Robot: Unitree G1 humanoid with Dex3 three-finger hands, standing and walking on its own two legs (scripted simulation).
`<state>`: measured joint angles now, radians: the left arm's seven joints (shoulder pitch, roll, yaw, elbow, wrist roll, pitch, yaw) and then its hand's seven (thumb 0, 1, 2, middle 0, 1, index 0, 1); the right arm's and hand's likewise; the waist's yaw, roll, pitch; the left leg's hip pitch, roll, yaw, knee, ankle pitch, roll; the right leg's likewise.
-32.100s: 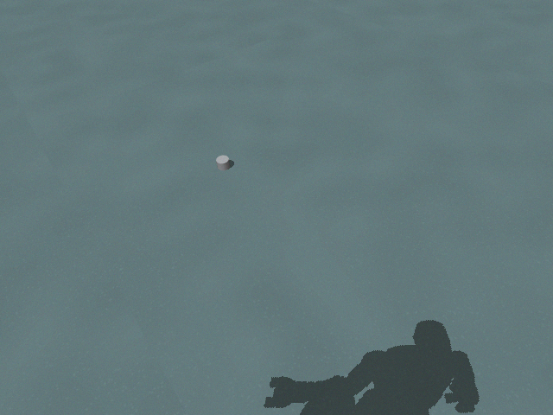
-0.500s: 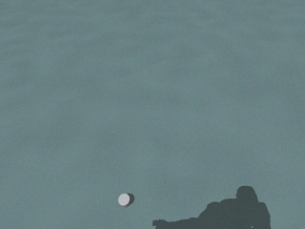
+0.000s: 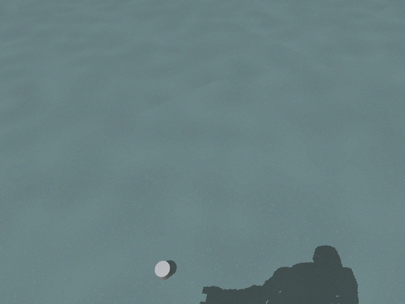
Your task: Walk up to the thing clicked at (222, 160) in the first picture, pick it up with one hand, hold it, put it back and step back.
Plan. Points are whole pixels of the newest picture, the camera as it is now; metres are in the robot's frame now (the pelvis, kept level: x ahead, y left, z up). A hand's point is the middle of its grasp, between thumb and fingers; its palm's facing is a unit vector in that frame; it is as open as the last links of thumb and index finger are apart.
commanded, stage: stand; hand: left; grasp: from above
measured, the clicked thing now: (163, 270) +0.41 +0.25 -0.76
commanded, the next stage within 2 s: step back in 0.90 s
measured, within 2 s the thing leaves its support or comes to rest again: neither
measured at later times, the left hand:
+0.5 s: hand out of the picture +0.07 +0.24 -0.16, palm faces -0.01 -0.94 -0.33, open 7.4 cm
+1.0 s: hand out of the picture +0.08 +0.25 -0.16, palm faces -0.01 -0.94 -0.35, open 7.4 cm
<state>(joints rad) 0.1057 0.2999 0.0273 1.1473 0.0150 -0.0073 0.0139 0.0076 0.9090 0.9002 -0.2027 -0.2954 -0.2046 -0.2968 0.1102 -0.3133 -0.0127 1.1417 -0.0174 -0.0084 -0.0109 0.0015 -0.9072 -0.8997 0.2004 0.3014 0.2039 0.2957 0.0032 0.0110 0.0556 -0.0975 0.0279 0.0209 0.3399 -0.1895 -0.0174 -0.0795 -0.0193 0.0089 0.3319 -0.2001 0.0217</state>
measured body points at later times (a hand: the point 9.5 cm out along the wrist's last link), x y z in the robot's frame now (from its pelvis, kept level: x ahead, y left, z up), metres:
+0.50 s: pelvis +0.00 +0.00 +0.00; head +0.01 -0.01 +0.45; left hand +0.07 +0.29 -0.14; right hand +0.06 -0.30 -0.14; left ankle +0.00 +0.13 -0.75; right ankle -0.01 -0.13 -0.75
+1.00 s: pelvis -0.01 +0.00 +0.00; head +0.02 +0.00 +0.44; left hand +0.08 +0.30 -0.13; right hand +0.07 -0.30 -0.14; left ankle +0.00 +0.13 -0.75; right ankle -0.01 -0.13 -0.75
